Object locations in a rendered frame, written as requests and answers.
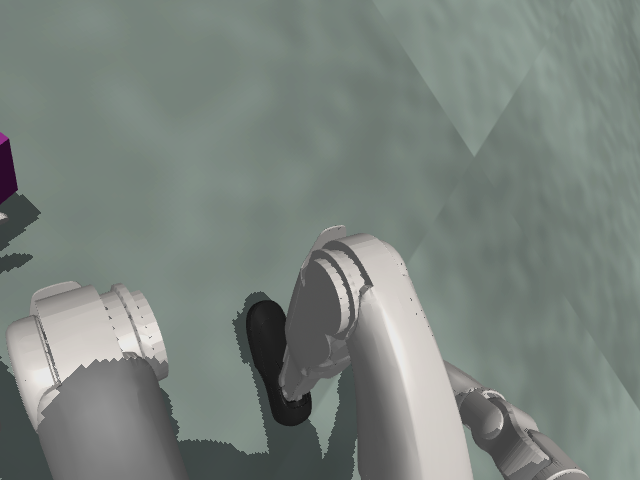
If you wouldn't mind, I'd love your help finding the right robot hand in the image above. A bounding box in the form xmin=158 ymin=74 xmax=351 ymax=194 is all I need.
xmin=443 ymin=360 xmax=484 ymax=411

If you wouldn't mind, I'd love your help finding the carton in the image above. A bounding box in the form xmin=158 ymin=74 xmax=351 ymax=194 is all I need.
xmin=0 ymin=132 xmax=18 ymax=204

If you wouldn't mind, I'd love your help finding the right robot foot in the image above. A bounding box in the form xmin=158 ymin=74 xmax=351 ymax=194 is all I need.
xmin=246 ymin=300 xmax=312 ymax=426

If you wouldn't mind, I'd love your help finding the right robot arm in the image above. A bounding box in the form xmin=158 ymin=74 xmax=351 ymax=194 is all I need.
xmin=459 ymin=387 xmax=591 ymax=480

